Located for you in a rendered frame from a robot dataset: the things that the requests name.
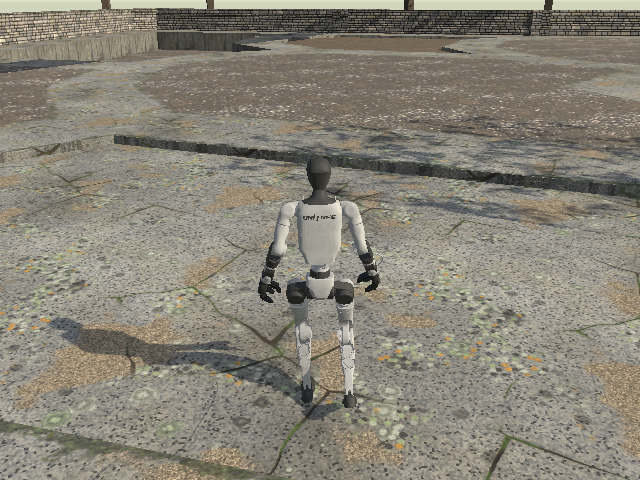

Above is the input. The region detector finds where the right robot shin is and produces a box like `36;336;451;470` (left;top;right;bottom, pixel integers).
340;328;355;396

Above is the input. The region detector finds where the robot right upper arm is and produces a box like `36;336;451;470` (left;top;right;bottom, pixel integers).
340;201;369;255

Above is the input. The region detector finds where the left robot forearm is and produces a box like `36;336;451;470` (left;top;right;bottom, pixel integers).
260;241;281;284

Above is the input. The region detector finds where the robot left upper arm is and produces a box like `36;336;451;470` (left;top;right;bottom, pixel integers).
271;201;299;257

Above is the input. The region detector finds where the robot right hand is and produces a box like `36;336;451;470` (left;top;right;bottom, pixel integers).
357;272;380;292

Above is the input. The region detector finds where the robot head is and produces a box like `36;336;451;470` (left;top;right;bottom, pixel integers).
302;157;336;205

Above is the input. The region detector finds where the robot left hand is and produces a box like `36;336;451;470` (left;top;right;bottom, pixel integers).
258;279;281;303

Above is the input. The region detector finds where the right robot forearm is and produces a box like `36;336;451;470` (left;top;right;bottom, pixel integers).
359;240;378;276

